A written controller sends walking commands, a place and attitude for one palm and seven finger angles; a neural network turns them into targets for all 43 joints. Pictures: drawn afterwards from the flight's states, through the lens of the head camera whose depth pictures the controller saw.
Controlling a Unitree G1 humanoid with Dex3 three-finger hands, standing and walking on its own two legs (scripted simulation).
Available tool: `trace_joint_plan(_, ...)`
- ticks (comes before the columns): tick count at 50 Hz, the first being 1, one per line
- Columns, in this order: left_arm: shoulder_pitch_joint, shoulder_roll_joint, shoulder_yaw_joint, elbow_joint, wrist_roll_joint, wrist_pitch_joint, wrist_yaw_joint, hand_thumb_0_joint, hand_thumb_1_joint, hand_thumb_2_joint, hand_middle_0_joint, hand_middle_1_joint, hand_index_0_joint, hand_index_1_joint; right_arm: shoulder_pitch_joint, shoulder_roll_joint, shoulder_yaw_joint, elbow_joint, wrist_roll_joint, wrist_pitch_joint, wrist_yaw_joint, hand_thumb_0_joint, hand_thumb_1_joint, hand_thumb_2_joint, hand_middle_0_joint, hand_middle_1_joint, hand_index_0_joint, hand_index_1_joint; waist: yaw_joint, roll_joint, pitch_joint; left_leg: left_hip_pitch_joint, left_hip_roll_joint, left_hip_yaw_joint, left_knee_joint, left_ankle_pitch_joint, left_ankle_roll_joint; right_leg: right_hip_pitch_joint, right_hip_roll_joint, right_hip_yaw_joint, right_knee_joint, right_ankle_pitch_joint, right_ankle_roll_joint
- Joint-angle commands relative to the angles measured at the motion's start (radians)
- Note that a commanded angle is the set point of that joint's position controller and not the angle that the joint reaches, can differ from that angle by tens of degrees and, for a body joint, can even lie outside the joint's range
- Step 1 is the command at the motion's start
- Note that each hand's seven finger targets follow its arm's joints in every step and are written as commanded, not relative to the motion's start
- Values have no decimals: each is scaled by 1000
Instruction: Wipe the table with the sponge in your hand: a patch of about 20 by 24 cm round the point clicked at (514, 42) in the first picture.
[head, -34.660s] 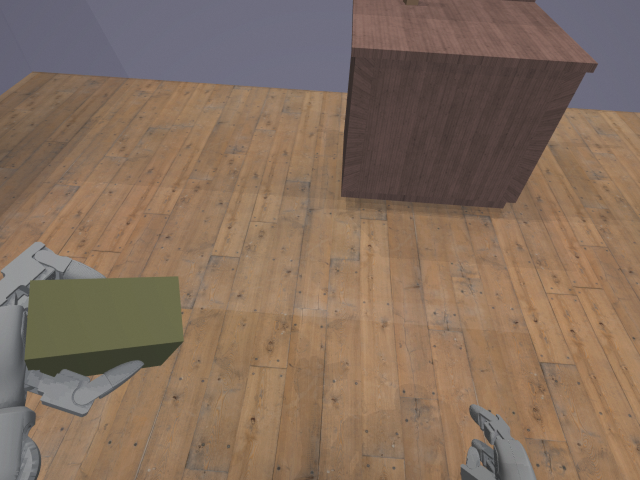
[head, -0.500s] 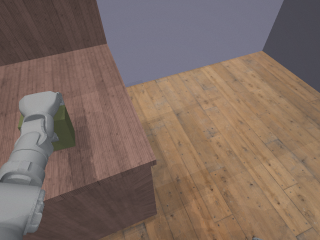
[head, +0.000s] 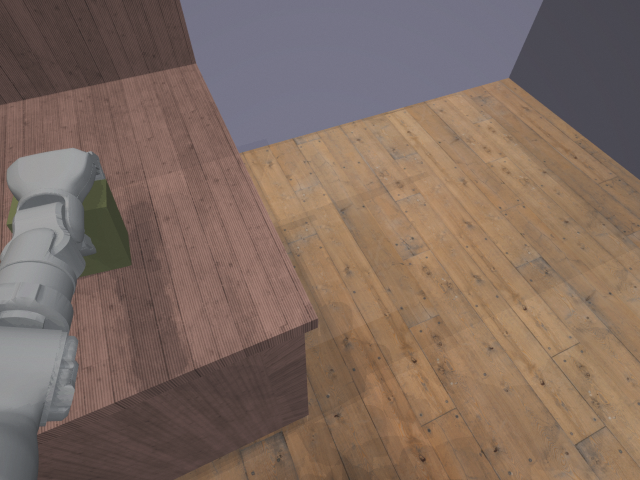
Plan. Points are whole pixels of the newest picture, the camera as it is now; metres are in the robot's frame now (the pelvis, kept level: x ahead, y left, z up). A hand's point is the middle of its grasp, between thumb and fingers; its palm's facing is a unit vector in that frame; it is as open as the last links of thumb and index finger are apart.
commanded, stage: slide back across to the first lane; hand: left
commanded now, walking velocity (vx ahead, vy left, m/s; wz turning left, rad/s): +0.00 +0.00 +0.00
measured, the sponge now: (81, 241) +0.43 +0.33 +0.02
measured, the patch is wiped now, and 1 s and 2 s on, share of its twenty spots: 1.00 1.00 1.00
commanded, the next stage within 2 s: wipe back along the first lane in 0.70 s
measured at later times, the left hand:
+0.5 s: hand (33, 204) +0.45 +0.37 +0.08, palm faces -0.08 -0.04 -1.00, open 10.3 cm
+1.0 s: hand out of the picture +0.42 +0.40 +0.07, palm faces -0.06 -0.03 -1.00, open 10.3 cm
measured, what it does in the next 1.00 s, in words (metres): shifts its weight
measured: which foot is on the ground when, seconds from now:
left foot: down 0.00-1.00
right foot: down 0.00-1.00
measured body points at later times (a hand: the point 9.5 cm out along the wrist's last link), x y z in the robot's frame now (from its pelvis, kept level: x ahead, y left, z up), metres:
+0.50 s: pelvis +0.02 +0.04 +0.01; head +0.07 +0.05 +0.45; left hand +0.45 +0.37 +0.13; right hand +0.07 -0.23 -0.12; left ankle +0.02 +0.09 -0.72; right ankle +0.00 -0.08 -0.72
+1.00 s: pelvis +0.03 +0.06 +0.01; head +0.07 +0.06 +0.46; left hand +0.42 +0.40 +0.13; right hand +0.13 -0.21 -0.11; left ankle +0.02 +0.09 -0.72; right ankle +0.00 -0.08 -0.72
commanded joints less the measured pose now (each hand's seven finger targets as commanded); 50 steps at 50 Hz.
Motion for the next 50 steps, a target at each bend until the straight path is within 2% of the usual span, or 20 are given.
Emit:
trace_joint_plan(1, -303, 275, 27, -41, 45, 28, 48, 0, 100, 1300, -1200, -1600, -1200, -1600, 67, -164, -49, -76, -9, -24, -16, 0, -900, -900, 200, 300, 200, 300, -25, -60, -245, 72, -10, 3, -59, 104, 35, 152, -55, 82, -88, 172, 20)
trace_joint_plan(6, -311, 272, 31, -77, 36, 22, 47, 0, 100, 1300, -1200, -1600, -1200, -1600, 73, -157, -53, -86, -12, -21, -14, 0, -900, -900, 200, 300, 200, 300, -6, -18, -323, 149, -3, -4, -61, 171, 32, 165, -50, 71, -76, 205, 15)
trace_joint_plan(7, -297, 308, 72, -95, 35, 17, 46, 0, 100, 1300, -1200, -1600, -1200, -1600, 69, -159, -56, -86, -13, -19, -14, 0, -900, -900, 200, 300, 200, 300, 13, 12, -356, 181, -1, -10, -64, 213, 28, 181, -49, 68, -68, 228, 9)
trace_joint_plan(10, -281, 318, 72, -115, 33, 13, 50, 0, 100, 1300, -1200, -1600, -1200, -1600, 64, -158, -53, -94, -11, -14, -12, 0, -900, -900, 200, 300, 200, 300, 13, -13, -341, 182, -3, -8, -72, 214, 31, 202, -47, 65, -78, 232, 13)
trace_joint_plan(12, -282, 375, 116, -129, 40, 11, 54, 0, 100, 1300, -1200, -1600, -1200, -1600, 52, -164, -52, -93, -9, -10, -12, 0, -900, -900, 200, 300, 200, 300, 27, -7, -315, 182, -3, -13, -88, 222, 31, 216, -48, 64, -86, 236, 6)
trace_joint_plan(16, -242, 336, 89, -118, 47, 26, 59, 0, 100, 1300, -1200, -1600, -1200, -1600, 40, -160, -52, -95, -5, -7, -6, 0, -900, -900, 200, 300, 200, 300, 34, 15, -259, 214, -2, -25, -110, 219, 25, 186, -43, 45, -99, 185, 1)
trace_joint_plan(20, -198, 344, 103, -129, 35, 26, 42, 0, 100, 1300, -1200, -1600, -1200, -1600, 33, -161, -54, -97, -5, -4, -1, 0, -900, -900, 200, 300, 200, 300, 50, 17, -273, 263, 1, -35, -119, 279, 16, 206, -42, 37, -105, 205, -5)
trace_joint_plan(25, -155, 271, 62, -180, 29, -4, 9, 0, 100, 1300, -1200, -1600, -1200, -1600, 31, -162, -65, -98, -8, -2, 4, 0, -900, -900, 200, 300, 200, 300, 49, 24, -271, 353, 17, -56, -118, 404, -6, 175, -37, 21, -105, 243, -11)
trace_joint_plan(26, -124, 299, 94, -189, 23, -11, 8, 0, 100, 1300, -1200, -1600, -1200, -1600, 31, -164, -66, -101, -9, -1, 5, 0, -900, -900, 200, 300, 200, 300, 63, 18, -287, 357, 16, -57, -121, 414, -8, 196, -37, 24, -109, 247, -12)
trace_joint_plan(30, -126, 299, 94, -203, 23, -30, 2, 0, 100, 1300, -1200, -1600, -1200, -1600, 21, -166, -67, -98, -10, 6, 6, 0, -900, -900, 200, 300, 200, 300, 59, 10, -237, 369, 20, -70, -127, 444, -20, 167, -36, 15, -110, 237, -14)
trace_joint_plan(32, -136, 315, 110, -241, 26, -42, 1, 0, 100, 1300, -1200, -1600, -1200, -1600, 7, -167, -66, -103, -13, 7, 7, 0, -900, -900, 200, 300, 200, 300, 75, 61, -258, 399, 28, -81, -134, 497, -33, 161, -38, 15, -105, 241, -21)
trace_joint_plan(34, -122, 314, 107, -246, 31, -49, 5, 0, 100, 1300, -1200, -1600, -1200, -1600, 17, -166, -70, -98, -16, 9, 10, 0, -900, -900, 200, 300, 200, 300, 72, 57, -271, 424, 31, -87, -119, 545, -43, 152, -35, 12, -99, 246, -18)
trace_joint_plan(37, -82, 341, 147, -265, 11, -57, 4, 0, 100, 1300, -1200, -1600, -1200, -1600, -3, -167, -65, -109, -17, 13, 13, 0, -900, -900, 200, 300, 200, 300, 93, 55, -287, 414, 28, -90, -126, 581, -49, 191, -38, 19, -101, 275, -21)
trace_joint_plan(38, -87, 309, 112, -255, 15, -54, 5, 0, 100, 1300, -1200, -1600, -1200, -1600, 2, -164, -67, -102, -18, 15, 13, 0, -900, -900, 200, 300, 200, 300, 77, 38, -283, 426, 31, -95, -119, 583, -49, 176, -38, 16, -96, 269, -16)
trace_joint_plan(40, -96, 314, 114, -252, 17, -48, 6, 0, 100, 1300, -1200, -1600, -1200, -1600, 1, -168, -68, -102, -18, 18, 15, 0, -900, -900, 200, 300, 200, 300, 72, 14, -265, 411, 30, -95, -125, 540, -44, 173, -38, 13, -107, 251, -14)
trace_joint_plan(42, -73, 264, 91, -291, 6, -52, -3, 0, 100, 1300, -1200, -1600, -1200, -1600, -11, -162, -71, -113, -17, 16, 18, 0, -900, -900, 200, 300, 200, 300, 82, 44, -286, 442, 36, -103, -131, 592, -49, 174, -40, 14, -110, 262, -18)
trace_joint_plan(45, -4, 207, 55, -325, 0, -46, -7, 0, 100, 1300, -1200, -1600, -1200, -1600, -14, -159, -77, -113, -17, 16, 26, 0, -900, -900, 200, 300, 200, 300, 72, 29, -292, 478, 43, -110, -113, 624, -53, 160, -37, 15, -113, 258, -10)
trace_joint_plan(46, 38, 195, 57, -327, -12, -45, -9, 0, 100, 1300, -1200, -1600, -1200, -1600, -18, -156, -77, -120, -16, 16, 28, 0, -900, -900, 200, 300, 200, 300, 77, 9, -285, 468, 40, -106, -116, 602, -48, 176, -37, 18, -119, 259, -9)
trace_joint_plan(47, 29, 189, 56, -358, -20, -47, -16, 0, 100, 1300, -1200, -1600, -1200, -1600, -31, -159, -75, -124, -14, 17, 28, 0, -900, -900, 200, 300, 200, 300, 79, 42, -287, 476, 45, -116, -124, 617, -54, 170, -39, 20, -118, 258, -13)
trace_joint_plan(50, 68, 164, 35, -345, -30, -29, -20, 0, 100, 1300, -1200, -1600, -1200, -1600, -34, -156, -73, -121, -12, 22, 29, 0, -900, -900, 200, 300, 200, 300, 71, 1, -236, 443, 35, -108, -134, 528, -47, 169, -37, 13, -125, 217, -10)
